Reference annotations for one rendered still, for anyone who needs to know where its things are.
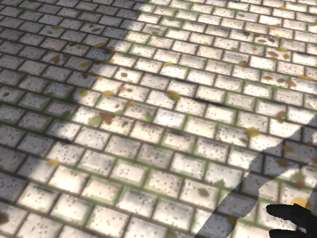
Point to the robot right hand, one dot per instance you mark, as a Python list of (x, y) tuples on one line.
[(298, 215)]

